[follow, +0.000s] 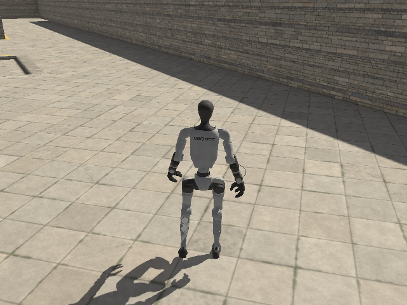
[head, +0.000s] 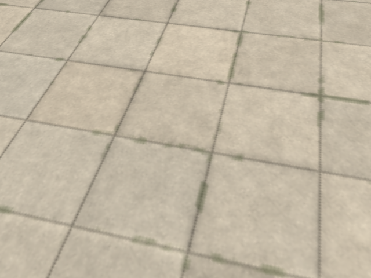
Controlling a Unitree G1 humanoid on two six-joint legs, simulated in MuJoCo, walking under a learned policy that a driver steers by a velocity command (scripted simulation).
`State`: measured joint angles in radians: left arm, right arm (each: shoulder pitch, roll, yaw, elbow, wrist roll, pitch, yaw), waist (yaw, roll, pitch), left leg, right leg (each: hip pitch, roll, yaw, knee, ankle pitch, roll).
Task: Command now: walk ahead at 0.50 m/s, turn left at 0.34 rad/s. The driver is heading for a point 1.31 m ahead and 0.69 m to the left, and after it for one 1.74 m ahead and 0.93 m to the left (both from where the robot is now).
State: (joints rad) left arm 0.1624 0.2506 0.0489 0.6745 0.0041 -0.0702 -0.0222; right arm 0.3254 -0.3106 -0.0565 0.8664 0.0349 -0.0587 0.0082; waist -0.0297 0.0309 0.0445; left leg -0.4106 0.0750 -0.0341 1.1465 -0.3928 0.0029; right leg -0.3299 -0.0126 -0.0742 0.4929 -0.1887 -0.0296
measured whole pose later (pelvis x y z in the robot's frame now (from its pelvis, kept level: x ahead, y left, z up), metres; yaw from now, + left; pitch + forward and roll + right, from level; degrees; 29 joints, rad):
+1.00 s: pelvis +0.20 -0.02 +0.01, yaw +35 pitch +0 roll +2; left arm 0.41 0.29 0.07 0.84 0.01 -0.04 0.05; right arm 0.22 -0.33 -0.11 0.67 0.01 0.03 -0.01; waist 0.06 0.02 -0.05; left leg -0.68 -0.08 -0.11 1.17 -0.19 -0.03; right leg -0.11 -0.04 -0.03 0.39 -0.28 -0.01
